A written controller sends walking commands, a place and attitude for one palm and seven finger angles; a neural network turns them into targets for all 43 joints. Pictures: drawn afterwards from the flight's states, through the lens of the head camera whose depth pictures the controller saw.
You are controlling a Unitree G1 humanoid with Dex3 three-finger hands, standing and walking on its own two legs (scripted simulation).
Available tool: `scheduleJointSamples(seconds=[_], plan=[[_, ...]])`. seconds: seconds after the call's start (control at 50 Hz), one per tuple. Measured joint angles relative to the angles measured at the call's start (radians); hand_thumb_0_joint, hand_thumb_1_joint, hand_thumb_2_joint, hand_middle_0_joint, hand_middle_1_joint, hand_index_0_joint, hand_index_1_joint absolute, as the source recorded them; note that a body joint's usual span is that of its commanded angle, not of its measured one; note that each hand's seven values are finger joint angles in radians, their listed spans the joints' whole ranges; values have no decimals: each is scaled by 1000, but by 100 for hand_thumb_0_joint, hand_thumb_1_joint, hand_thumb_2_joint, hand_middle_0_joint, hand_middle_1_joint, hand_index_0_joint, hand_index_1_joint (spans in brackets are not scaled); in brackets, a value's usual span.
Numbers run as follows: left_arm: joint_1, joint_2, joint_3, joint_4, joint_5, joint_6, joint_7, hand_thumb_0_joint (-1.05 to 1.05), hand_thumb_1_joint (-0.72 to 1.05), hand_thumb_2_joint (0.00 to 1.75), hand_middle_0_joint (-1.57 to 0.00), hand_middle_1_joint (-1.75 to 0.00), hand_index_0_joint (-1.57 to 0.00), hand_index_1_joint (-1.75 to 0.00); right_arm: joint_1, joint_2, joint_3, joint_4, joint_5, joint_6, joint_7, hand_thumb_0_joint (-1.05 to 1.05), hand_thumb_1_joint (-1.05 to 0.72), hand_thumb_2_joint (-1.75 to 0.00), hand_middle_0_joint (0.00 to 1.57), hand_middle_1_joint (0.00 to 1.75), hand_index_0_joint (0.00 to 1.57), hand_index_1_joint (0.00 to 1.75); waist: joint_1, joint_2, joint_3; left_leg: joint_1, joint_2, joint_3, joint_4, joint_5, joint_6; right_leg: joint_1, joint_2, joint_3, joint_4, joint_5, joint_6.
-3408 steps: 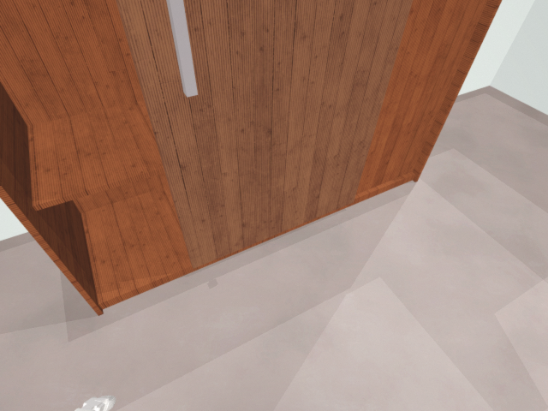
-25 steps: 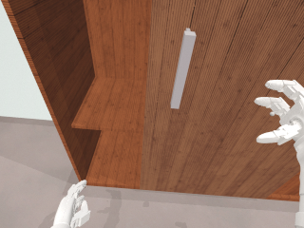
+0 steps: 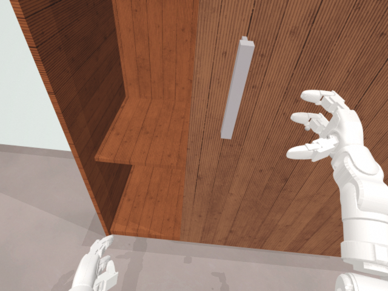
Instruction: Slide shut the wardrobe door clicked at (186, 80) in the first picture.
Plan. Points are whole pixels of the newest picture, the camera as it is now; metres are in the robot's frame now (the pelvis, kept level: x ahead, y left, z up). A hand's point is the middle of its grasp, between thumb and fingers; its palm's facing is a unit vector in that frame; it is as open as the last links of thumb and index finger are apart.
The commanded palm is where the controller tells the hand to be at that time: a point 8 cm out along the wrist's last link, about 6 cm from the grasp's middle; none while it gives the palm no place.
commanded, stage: move the hooked fingers beside the handle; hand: right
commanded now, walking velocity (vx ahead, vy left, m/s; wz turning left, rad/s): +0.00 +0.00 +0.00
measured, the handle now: (234, 91) +0.51 -0.06 +0.19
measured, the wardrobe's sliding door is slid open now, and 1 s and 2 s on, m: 0.36 0.36 0.36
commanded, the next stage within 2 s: feel for the door with the fingertips in 1.48 s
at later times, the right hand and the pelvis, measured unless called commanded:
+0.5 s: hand (280, 113) +0.42 -0.14 +0.20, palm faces +0.04 +1.00 +0.01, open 14.0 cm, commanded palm +0.41 -0.20 +0.20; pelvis +0.00 +0.00 +0.00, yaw +1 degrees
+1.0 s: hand (269, 103) +0.46 -0.13 +0.20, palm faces +0.04 +1.00 +0.01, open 13.9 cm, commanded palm +0.44 -0.18 +0.20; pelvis +0.01 -0.01 +0.00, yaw +2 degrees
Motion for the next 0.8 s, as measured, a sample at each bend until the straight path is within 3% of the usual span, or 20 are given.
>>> scheduleJointSamples(seconds=[0.22,0.48,0.72,0.8], plan=[[41,11,21,19,6,20,-9,1,91,89,-20,-30,-20,-30,-64,26,9,83,-27,-65,-45,-2,50,-30,30,120,30,120,17,9,7,-1,-7,-6,-5,1,5,2,-8,-6,-5,-3,4],[67,14,40,34,10,42,-20,1,91,89,-20,-30,-20,-30,-154,47,12,228,-45,-86,-83,-1,50,-30,30,120,30,120,36,10,1,-19,-12,-14,-7,3,6,-12,-14,-13,-6,-4,4],[91,11,49,53,15,40,-31,1,91,89,-20,-30,-20,-30,-329,43,28,441,-72,-148,-109,-1,50,-30,30,120,30,120,51,13,2,-60,-14,-13,3,5,3,-59,-16,-12,15,-8,2],[105,11,52,51,22,43,-38,1,91,89,-20,-30,-20,-30,-352,51,3,494,-82,-172,-123,-1,50,-30,30,120,30,120,63,13,-1,-81,-13,-23,8,6,0,-74,-15,-22,17,-8,-2]])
